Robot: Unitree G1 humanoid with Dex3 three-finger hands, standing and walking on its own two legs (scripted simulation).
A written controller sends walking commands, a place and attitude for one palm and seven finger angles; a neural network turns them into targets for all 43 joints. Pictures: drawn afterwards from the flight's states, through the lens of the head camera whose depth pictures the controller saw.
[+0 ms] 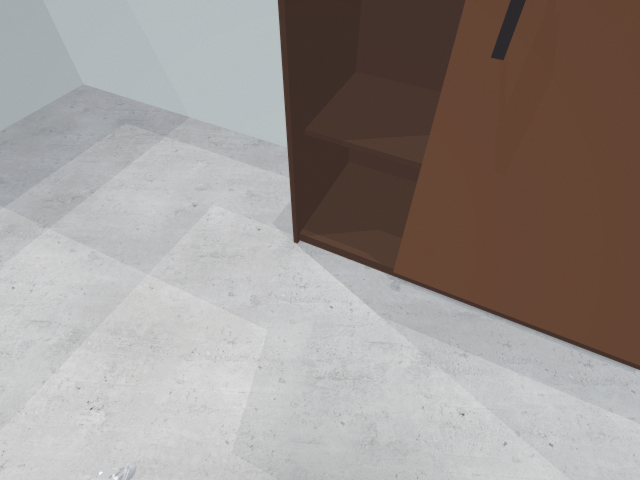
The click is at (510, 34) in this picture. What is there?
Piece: wardrobe's sliding door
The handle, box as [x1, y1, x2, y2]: [491, 0, 525, 59]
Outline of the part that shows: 525,0 510,1 491,57 503,59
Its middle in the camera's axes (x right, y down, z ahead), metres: +0.36 -0.45 +0.66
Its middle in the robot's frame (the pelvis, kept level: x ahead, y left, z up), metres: +0.86 -0.30 +0.27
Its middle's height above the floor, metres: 1.04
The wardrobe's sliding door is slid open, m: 0.41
